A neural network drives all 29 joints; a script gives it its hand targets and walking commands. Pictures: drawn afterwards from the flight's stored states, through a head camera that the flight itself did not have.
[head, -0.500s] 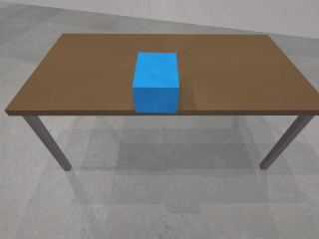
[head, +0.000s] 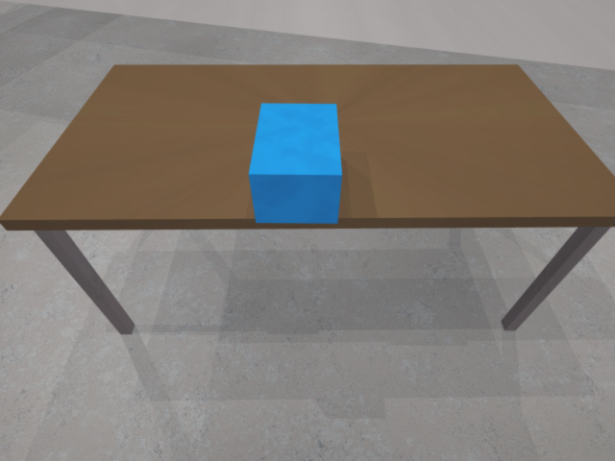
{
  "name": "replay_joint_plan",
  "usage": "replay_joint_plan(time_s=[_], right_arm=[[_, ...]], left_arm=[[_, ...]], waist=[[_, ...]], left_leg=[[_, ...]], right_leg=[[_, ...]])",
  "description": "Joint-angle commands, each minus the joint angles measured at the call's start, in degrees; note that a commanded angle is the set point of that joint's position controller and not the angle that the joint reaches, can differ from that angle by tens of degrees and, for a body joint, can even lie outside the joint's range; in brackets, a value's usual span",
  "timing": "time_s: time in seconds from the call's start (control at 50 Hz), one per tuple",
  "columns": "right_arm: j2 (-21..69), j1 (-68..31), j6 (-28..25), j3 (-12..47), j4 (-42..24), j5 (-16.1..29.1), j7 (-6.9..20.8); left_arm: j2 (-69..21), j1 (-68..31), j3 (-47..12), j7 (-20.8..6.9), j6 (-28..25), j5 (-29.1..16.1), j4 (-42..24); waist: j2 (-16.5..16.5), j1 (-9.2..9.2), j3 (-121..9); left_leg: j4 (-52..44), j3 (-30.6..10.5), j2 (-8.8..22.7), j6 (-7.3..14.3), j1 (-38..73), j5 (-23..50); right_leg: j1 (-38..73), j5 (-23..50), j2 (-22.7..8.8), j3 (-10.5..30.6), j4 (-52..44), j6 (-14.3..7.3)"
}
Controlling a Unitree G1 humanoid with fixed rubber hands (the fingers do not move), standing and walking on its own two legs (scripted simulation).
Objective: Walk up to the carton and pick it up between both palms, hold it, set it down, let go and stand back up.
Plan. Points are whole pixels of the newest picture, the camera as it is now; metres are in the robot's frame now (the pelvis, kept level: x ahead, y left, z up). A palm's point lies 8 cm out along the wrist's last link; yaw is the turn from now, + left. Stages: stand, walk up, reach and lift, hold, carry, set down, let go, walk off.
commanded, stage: stand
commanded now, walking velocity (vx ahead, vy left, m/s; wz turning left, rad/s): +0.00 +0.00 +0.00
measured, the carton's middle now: (297, 160) +0.78 +0.04 -0.07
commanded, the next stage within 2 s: walk up in 0.22 s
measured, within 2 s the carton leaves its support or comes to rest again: neither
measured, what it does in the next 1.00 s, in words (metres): walks ahead: left foot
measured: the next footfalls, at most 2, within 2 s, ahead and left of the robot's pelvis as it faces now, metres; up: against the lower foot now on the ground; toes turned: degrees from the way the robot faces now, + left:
left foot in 0.76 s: +0.17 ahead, +0.20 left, +0.00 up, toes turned +6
right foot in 1.34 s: +0.37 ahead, -0.10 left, +0.00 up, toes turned -7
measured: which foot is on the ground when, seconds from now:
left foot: down 0.00-0.48, up 0.50-0.74, down 0.76-1.00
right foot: down 0.00-0.78, up 0.80-1.00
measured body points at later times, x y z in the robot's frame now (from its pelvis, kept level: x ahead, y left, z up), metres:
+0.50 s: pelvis +0.00 +0.00 +0.00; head +0.00 -0.01 +0.45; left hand +0.06 +0.30 -0.13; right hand +0.06 -0.31 -0.14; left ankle -0.02 +0.13 -0.75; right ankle -0.03 -0.12 -0.75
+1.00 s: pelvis +0.10 +0.09 -0.01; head +0.09 +0.12 +0.43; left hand +0.17 +0.41 -0.13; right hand +0.14 -0.23 -0.10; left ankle +0.13 +0.19 -0.75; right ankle +0.13 -0.05 -0.68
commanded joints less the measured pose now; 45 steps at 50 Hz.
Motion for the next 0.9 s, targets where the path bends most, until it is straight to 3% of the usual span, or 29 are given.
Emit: replay_joint_plan(time_s=[0.0,0.04,0.08,0.12,0.16,0.22,0.24,0.26,0.3,0.34,0.36,0.38,0.4,0.42,0.46,0.48,0.52,0.58,0.62,0.64,0.68,0.7,0.72,0.74,0.76,0.78,0.8,0.84,0.88], right_arm=[[-7.08,1.92,-0.79,-2.14,-2.7,0.06,-0.95],[-8.14,2.92,-0.4,-1.74,-1.15,-0.24,-1.24],[-12.32,-1.06,-0.35,-2.74,-2.94,-0.33,-1.07],[-12.27,0.65,-0.65,-2.96,-1.81,-0.11,-0.67],[-10.48,2.83,-0.63,-2.4,-0.82,0.03,-0.94],[-11.56,-1.56,-0.2,-2.73,-1.6,-0.53,-1.1],[-7.85,-0.27,-0.24,-2.76,-2.05,-0.06,-0.44],[-8.87,-1.21,-0.09,-2.47,-1.77,-0.56,-0.79],[-10.39,0.56,-0.45,-2.78,-1.8,-0.28,-1.04],[-8.96,-0.56,-0.17,-2.67,-2.23,-0.11,-0.85],[-8.26,3.2,-0.12,-1.94,-0.8,0.29,-0.79],[-10.74,-2.09,-0.34,-2.76,-1.78,-0.58,-0.62],[-10.13,2.64,-0.71,-4.08,-3.96,-0.78,-0.06],[-8.29,1.45,-0.88,-3.8,-5.26,-1.05,0.4],[-8.12,-4.31,-0.32,-4.11,-9.35,-2.36,1.49],[-8.15,-4.64,-0.25,-4.19,-10.57,-2.87,1.63],[-8.6,-1.47,-0.1,-5.26,-11.6,-2.61,2.32],[-9.15,1.98,-0.17,-6.31,-14.69,-1.65,3.27],[-10.43,2.37,-0.67,-6.86,-16.11,-1.63,3.61],[-10.4,7.14,-0.03,-6.95,-14.61,-1.67,3.78],[-9.94,12.48,0.02,-7.84,-13.98,-1.87,3.76],[-11.61,16.26,-0.14,-8.49,-12.9,-2.26,3.46],[-14.81,21.82,-0.32,-9.23,-12.42,-2.12,2.51],[-19.33,27.99,-0.72,-10.04,-13.26,-3.6,1.4],[-19.33,20.94,-0.56,-9.43,-16.73,-4.28,0.56],[-19.66,15.86,-0.55,-8.96,-19.98,-3.17,-0.17],[-19.77,13.47,-1.49,-9.55,-21.31,-3.66,-0.05],[-18.28,8.45,-1.73,-8.75,-23.03,-3.03,-0.29],[-17.23,8.45,-2.34,-8.08,-25.06,-2.02,-0.35]], left_arm=[[12.44,-0.61,2.86,0.69,-0.71,0.23,-1.82],[11.48,-0.71,2.34,0.52,-0.26,0.12,-3.9],[13.99,0.38,3.13,1.17,-0.63,-0.13,-2.91],[13.15,0.66,2.45,1.07,-0.39,0.05,-2.96],[9.73,2.92,1.64,0.86,0.09,-0.1,-1.16],[12.82,-0.57,2.84,0.97,-0.43,0.09,-3.39],[13.23,-2.95,2.63,1.29,-0.01,0.78,-3.68],[12.27,-0.21,2.65,0.96,-0.15,0.43,-3.31],[11.76,1.9,2.49,0.56,-0.45,0.2,-1.9],[13.14,0.75,2.66,0.91,-0.92,0.26,-2.68],[10.38,3.19,2.14,1.14,-0.98,-0.33,-1.1],[12.59,-1.0,2.54,1.32,-1.06,0.03,-2.63],[11.84,4.25,3.92,0.18,-0.99,1.7,-6.06],[13.57,7.88,5.32,-0.26,-0.99,2.02,-4.83],[16.14,10.68,6.32,-0.41,-1.08,3.63,-4.68],[16.24,9.23,6.63,0.08,-1.35,3.55,-6.24],[16.3,9.23,6.4,0.26,-2.13,4.06,-8.82],[15.19,7.28,6.49,0.05,-2.41,4.3,-12.19],[15.68,5.09,5.72,-0.32,-2.37,3.4,-13.72],[15.95,3.07,6.41,-0.79,-1.96,3.49,-15.67],[15.53,-0.08,6.41,-1.65,-1.31,2.92,-16.75],[14.33,0.35,6.23,-1.85,-1.05,3.52,-17.6],[10.65,3.41,4.75,-2.11,-1.04,3.78,-18.26],[6.47,3.59,3.85,-1.82,-0.92,3.26,-20.09],[8.81,8.58,5.18,-1.68,-0.42,2.09,-20.63],[13.7,11.6,5.79,-1.85,0.7,2.52,-20.58],[13.25,14.24,6.04,-2.22,1.08,2.29,-20.12],[14.0,19.65,6.37,-2.6,0.67,2.19,-17.62],[14.82,18.47,5.95,-2.76,0.46,2.85,-18.06]], waist=[[-1.64,-1.55,-4.36],[-3.19,-0.64,-2.76],[2.74,0.15,-5.53],[-3.08,0.59,-6.86],[0.71,0.08,-2.96],[-2.2,0.9,0.76],[-6.6,-0.84,0.56],[-3.59,1.04,-1.28],[-0.86,0.06,-3.2],[-3.04,0.17,-4.95],[2.05,-0.82,-2.56],[1.27,0.45,0.76],[-2.43,0.95,-8.47],[-7.02,2.54,-2.44],[-10.8,6.01,3.59],[-5.64,5.1,6.1],[-4.66,3.34,10.22],[-8.44,2.41,5.64],[-8.27,1.13,6.08],[-12.09,-1.04,4.88],[-10.81,-4.76,6.51],[-7.03,-5.81,5.38],[5.01,-7.79,-0.21],[22.39,-10.17,-0.76],[13.53,-6.54,2.13],[11.63,-3.84,4.6],[8.77,-1.34,5.87],[8.83,2.24,4.89],[4.66,1.38,3.01]], left_leg=[[-0.35,-3.16,8.33,0.57,2.89,16.93],[-0.25,-3.49,7.72,1.09,1.22,20.88],[-0.05,-3.85,6.98,1.59,2.05,22.36],[0.16,-4.68,8.21,1.39,3.24,22.48],[-0.47,-4.37,8.54,1.54,2.45,19.23],[-2.03,-4.18,7.48,1.59,-3.42,12.69],[-3.1,-4.62,7.75,1.46,-1.13,13.34],[-2.03,-3.54,7.26,0.85,0.25,15.09],[-2.24,-3.31,7.64,1.43,1.31,16.14],[-2.27,-4.02,7.24,0.94,1.69,15.41],[-2.52,-3.1,7.68,1.22,2.5,15.25],[-1.6,-4.12,7.32,1.32,-2.28,14.3],[4.09,-1.04,3.71,4.57,-4.38,-6.57],[8.76,0.69,2.67,5.15,-13.64,-19.21],[24.33,1.83,0.92,3.17,-25.26,-21.67],[30.42,-3.73,3.44,2.99,-27.51,-19.54],[30.71,-5.18,5.91,2.41,-30.36,-17.2],[28.01,-4.29,7.09,2.23,-28.58,-14.63],[21.88,-2.0,5.48,0.93,-19.32,-8.83],[20.95,0.77,5.37,1.62,-11.33,-9.28],[15.54,1.84,3.81,1.91,1.69,1.07],[13.93,4.59,0.71,1.36,7.59,-3.72],[9.59,-3.2,4.41,2.07,14.55,-2.62],[1.22,-18.09,12.19,4.17,10.56,-23.51],[-13.53,-40.87,21.99,9.85,0.57,-43.72],[-15.69,-39.52,24.14,9.52,-5.62,-47.53],[-14.38,-39.81,23.83,12.69,-6.03,-44.66],[-10.4,-28.1,18.84,10.62,-4.68,-33.45],[-7.42,-18.06,16.33,8.81,-7.31,-18.4]], right_leg=[[-0.22,22.24,-7.94,4.48,-2.02,-0.94],[0.86,23.09,-7.61,2.66,-0.81,-0.88],[1.84,23.08,-8.17,4.29,-1.24,-1.1],[2.64,23.55,-7.56,2.59,-0.57,-1.13],[0.69,19.42,-7.73,4.85,-2.29,-1.41],[0.99,17.57,-8.27,4.61,-3.13,-1.37],[-0.3,18.93,-7.57,3.43,-1.54,-1.48],[-0.43,16.31,-6.98,3.27,-1.96,-1.32],[1.82,17.28,-8.28,3.55,-2.32,-0.81],[1.18,18.24,-8.11,4.03,-1.39,-1.22],[-0.04,14.72,-7.9,4.54,-3.19,-0.92],[0.51,14.93,-8.13,5.14,-3.5,-1.09],[8.91,-6.03,-6.5,2.69,-0.5,-4.94],[9.47,-19.41,-8.93,8.29,-3.54,-7.7],[6.92,-31.85,-19.37,23.54,-14.23,-14.53],[4.57,-26.88,-21.5,26.06,-15.08,-15.83],[3.98,-22.01,-20.68,23.19,-14.14,-14.14],[5.54,-18.13,-20.98,18.27,-11.67,-15.65],[-1.96,-13.19,-14.92,11.35,-9.69,-11.38],[-8.45,-17.58,-15.14,8.24,-7.42,-10.53],[-21.86,-24.78,-11.93,3.71,-0.94,-8.24],[-24.93,-25.06,-7.71,0.68,7.32,-7.45],[-28.51,-24.0,-3.56,-3.13,21.38,-5.07],[-33.72,-27.82,3.07,-0.99,39.49,-3.27],[-33.06,-24.93,5.19,7.19,47.74,-1.44],[-30.43,-22.46,0.93,8.82,49.84,-1.71],[-30.77,-19.17,-0.65,9.38,51.94,-2.38],[-27.78,-13.1,-2.97,10.65,51.8,-1.97],[-23.54,-9.5,-3.58,9.15,45.08,-1.57]])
